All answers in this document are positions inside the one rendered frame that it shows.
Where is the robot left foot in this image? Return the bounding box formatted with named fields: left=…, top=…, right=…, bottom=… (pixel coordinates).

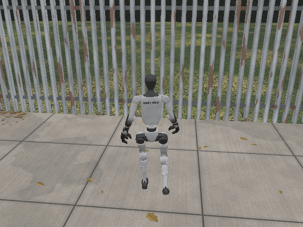
left=142, top=178, right=148, bottom=189

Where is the robot left forearm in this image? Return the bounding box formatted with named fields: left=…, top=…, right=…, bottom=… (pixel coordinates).
left=122, top=114, right=132, bottom=134

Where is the robot right hand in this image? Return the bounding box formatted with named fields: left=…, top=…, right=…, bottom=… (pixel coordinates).
left=169, top=126, right=179, bottom=134

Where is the robot left upper arm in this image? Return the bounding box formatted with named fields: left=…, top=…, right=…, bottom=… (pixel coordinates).
left=128, top=95, right=141, bottom=122

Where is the robot left hand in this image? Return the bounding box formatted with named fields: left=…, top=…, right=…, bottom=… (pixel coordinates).
left=121, top=133, right=132, bottom=144

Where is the robot right upper arm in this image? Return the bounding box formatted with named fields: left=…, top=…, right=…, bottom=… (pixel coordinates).
left=161, top=95, right=175, bottom=120

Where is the left robot thigh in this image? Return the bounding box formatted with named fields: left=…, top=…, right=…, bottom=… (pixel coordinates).
left=135, top=131, right=147, bottom=161

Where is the robot right forearm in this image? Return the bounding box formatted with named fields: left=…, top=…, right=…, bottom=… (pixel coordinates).
left=170, top=113, right=178, bottom=128

